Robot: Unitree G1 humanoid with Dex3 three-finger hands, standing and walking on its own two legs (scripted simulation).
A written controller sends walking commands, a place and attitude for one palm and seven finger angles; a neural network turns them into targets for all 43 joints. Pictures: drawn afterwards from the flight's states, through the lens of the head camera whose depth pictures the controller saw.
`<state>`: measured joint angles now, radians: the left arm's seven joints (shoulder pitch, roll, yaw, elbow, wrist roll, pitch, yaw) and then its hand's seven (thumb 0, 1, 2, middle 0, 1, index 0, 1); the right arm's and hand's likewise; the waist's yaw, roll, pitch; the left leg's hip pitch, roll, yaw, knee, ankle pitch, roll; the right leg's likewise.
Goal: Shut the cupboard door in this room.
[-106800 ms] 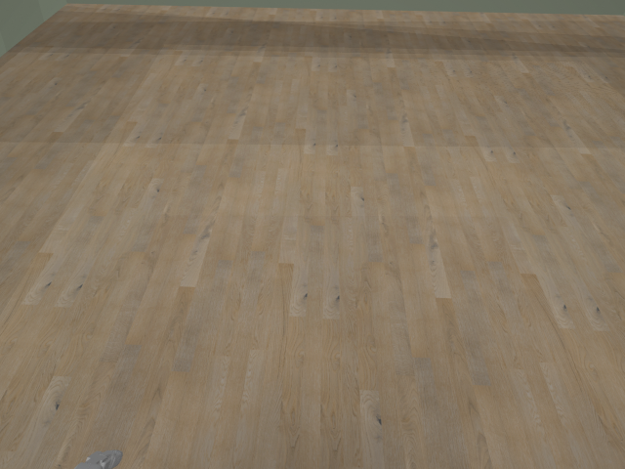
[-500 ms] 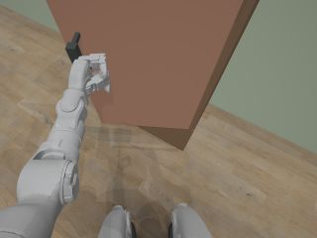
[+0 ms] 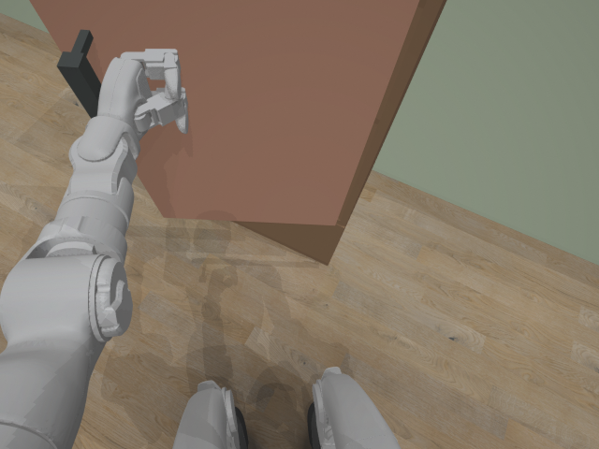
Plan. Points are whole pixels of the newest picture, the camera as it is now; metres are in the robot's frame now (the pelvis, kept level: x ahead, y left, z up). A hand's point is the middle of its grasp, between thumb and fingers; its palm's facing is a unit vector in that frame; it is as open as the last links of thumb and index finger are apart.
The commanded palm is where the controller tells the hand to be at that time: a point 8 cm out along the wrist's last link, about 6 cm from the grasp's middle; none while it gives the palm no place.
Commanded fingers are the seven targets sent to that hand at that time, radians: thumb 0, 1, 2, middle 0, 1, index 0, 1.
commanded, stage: push the door shut along its arc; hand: left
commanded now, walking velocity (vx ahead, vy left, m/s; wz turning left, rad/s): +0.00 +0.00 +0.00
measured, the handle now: (100, 89) +0.57 +0.18 +0.09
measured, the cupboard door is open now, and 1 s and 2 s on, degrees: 24 6 6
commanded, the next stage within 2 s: pull the fist back off the door in 0.56 s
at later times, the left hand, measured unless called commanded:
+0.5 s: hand (194, 75) +0.58 +0.06 +0.09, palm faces -0.37 -0.93 -0.03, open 3.5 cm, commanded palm +0.60 +0.08 +0.09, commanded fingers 0.00 0.90 0.90 -1.30 -1.50 -1.30 -1.50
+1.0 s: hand (214, 69) +0.61 +0.04 +0.07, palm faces +0.04 -1.00 -0.01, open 3.1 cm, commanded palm +0.57 +0.08 +0.09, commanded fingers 0.00 0.90 0.90 -1.30 -1.50 -1.30 -1.50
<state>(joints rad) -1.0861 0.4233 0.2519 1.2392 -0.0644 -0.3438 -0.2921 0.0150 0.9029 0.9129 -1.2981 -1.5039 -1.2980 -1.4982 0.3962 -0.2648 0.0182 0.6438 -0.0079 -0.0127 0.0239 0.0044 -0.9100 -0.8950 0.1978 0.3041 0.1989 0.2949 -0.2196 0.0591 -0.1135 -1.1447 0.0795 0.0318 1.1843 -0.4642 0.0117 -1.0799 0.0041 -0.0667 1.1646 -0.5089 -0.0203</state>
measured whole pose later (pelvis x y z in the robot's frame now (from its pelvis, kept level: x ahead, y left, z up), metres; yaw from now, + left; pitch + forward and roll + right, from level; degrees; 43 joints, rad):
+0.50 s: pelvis -0.01 +0.00 -0.02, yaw -1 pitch +29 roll -4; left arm -1.38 0.54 0.21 1.36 -0.02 -0.24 -0.35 0.04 0.98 0.97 -1.30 -1.50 -1.30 -1.50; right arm 0.40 -0.27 0.03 0.69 -0.03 -0.08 0.01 0.00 -0.91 -0.89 0.20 0.30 0.20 0.29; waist -0.29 0.07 -0.10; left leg -1.32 0.09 0.00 1.29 -0.48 0.02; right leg -1.24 0.01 -0.09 1.24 -0.52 -0.02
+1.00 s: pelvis +0.01 +0.01 -0.01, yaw -1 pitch +31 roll -3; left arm -1.27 0.33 0.33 1.27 0.10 -0.30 0.21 0.02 0.91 0.91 -1.30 -1.50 -1.30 -1.50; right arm 0.48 -0.20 0.02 0.66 -0.11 -0.02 0.13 0.00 -0.91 -0.89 0.20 0.30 0.20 0.29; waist -0.29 0.08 -0.12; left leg -1.26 0.08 0.03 1.21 -0.48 0.02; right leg -1.19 0.01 -0.07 1.16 -0.51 -0.01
